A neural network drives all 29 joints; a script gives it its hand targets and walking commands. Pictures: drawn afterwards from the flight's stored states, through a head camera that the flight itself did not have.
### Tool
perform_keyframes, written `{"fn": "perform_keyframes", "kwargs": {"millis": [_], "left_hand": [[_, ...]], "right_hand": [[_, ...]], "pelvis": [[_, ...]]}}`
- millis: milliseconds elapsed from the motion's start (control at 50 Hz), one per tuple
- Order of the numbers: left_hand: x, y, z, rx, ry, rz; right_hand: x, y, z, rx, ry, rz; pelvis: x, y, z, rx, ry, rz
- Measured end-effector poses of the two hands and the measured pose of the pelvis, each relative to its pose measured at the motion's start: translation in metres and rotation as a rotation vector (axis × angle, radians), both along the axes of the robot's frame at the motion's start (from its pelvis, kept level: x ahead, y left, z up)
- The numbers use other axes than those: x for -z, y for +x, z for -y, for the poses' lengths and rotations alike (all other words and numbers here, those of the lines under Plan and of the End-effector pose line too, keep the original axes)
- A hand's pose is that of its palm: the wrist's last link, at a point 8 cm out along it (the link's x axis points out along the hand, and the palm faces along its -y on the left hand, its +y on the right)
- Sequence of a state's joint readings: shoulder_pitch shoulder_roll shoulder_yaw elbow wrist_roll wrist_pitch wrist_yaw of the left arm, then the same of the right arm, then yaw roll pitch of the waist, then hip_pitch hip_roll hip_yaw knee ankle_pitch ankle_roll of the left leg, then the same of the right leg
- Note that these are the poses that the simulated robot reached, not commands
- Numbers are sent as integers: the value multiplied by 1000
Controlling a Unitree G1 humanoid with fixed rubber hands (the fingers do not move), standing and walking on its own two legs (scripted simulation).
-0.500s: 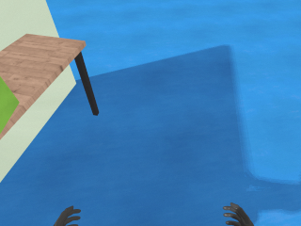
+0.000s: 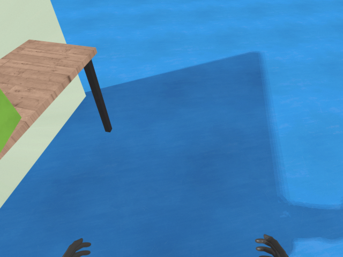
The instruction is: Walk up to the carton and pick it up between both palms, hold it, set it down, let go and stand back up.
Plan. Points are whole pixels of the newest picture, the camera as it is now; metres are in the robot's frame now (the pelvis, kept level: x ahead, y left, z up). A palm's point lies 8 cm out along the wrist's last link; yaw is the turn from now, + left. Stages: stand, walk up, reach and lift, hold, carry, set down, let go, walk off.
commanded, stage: walk up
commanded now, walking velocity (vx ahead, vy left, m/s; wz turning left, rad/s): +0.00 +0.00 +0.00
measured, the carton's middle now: out of the picture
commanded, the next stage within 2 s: none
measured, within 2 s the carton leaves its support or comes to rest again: neither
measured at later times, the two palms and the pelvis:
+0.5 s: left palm out of the picture +0.06 +0.40 -0.12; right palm (239, 225) +0.22 -0.17 -0.08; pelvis +0.06 +0.09 -0.02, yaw +20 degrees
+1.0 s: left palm out of the picture +0.07 +0.38 -0.08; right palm (166, 145) +0.49 +0.02 -0.09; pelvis +0.23 +0.15 +0.01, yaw +40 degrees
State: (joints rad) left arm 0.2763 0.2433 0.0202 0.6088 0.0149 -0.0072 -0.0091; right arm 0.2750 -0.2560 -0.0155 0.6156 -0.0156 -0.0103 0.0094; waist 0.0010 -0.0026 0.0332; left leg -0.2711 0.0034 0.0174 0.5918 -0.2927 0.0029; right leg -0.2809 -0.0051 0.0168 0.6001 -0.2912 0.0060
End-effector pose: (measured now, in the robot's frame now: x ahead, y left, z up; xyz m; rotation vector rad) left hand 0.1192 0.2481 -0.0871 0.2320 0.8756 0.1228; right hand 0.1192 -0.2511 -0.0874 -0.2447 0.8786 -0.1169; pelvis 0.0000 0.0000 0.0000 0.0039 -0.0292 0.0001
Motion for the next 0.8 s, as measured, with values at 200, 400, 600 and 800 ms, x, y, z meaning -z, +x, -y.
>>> {"fn": "perform_keyframes", "kwargs": {"millis": [200, 400, 600, 800], "left_hand": [[-3, -16, -31, -75, 70, 38], [28, -85, -134, -322, 104, -87], [12, -18, -150, -330, -4, 35], [0, 10, -154, -494, 93, 44]], "right_hand": [[2, 1, 1, -135, -49, -130], [-13, 84, -54, -315, -147, -100], [-11, 116, -100, -350, -199, -145], [27, 235, -134, -510, -151, -175]], "pelvis": [[1, 5, -7, -113, -17, 3], [14, 36, -65, -293, -27, 23], [4, 84, -102, -421, 15, 18], [18, 170, -112, -569, 8, 20]]}}
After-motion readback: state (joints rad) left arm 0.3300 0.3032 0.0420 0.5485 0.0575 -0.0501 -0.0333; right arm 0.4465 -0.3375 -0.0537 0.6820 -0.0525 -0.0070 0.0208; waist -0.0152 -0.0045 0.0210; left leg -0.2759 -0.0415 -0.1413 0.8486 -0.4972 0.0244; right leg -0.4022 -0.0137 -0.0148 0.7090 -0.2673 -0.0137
